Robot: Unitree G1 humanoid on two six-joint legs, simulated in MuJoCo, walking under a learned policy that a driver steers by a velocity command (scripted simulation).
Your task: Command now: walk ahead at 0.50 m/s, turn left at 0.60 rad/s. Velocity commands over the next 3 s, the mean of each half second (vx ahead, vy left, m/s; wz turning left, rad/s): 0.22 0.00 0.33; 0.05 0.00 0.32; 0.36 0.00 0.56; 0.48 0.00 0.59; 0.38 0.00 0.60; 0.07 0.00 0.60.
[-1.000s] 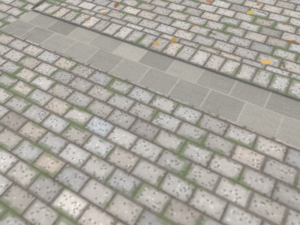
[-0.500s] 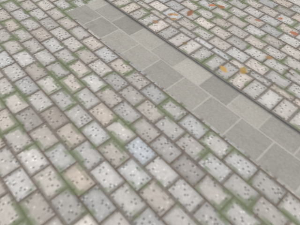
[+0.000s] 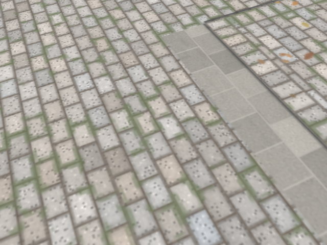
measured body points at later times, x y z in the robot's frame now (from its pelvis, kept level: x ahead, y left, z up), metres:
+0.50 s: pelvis +0.17 +0.04 +0.00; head +0.20 +0.07 +0.44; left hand +0.20 +0.30 -0.15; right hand +0.32 -0.17 -0.12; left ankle +0.23 +0.11 -0.74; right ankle +0.17 -0.11 -0.69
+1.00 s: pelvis +0.18 +0.04 -0.01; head +0.19 +0.06 +0.44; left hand +0.17 +0.33 -0.14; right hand +0.35 -0.18 -0.13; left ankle +0.13 +0.12 -0.73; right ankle +0.19 -0.08 -0.74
